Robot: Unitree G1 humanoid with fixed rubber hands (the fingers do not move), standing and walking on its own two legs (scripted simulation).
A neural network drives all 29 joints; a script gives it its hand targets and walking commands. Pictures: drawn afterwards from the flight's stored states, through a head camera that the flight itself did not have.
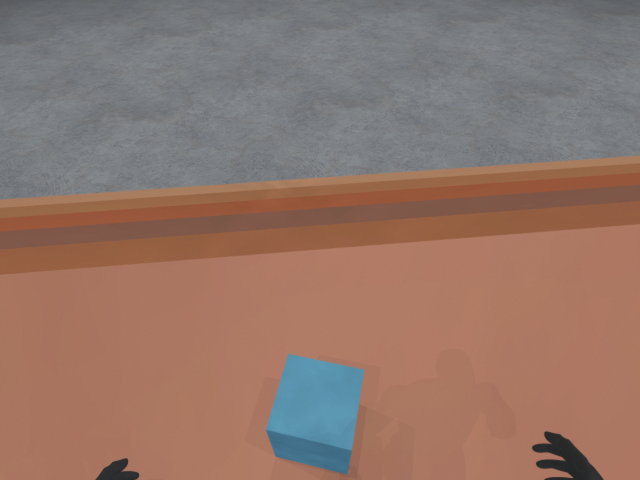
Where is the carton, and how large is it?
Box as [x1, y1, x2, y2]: [266, 354, 363, 473]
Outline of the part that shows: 288,354 266,427 266,431 274,453 276,456 347,473 363,369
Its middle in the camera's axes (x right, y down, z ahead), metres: -0.01 +0.48 +1.08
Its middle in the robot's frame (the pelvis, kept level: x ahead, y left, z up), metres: +0.41 +0.03 -0.65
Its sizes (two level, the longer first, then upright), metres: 0.210 0.200 0.250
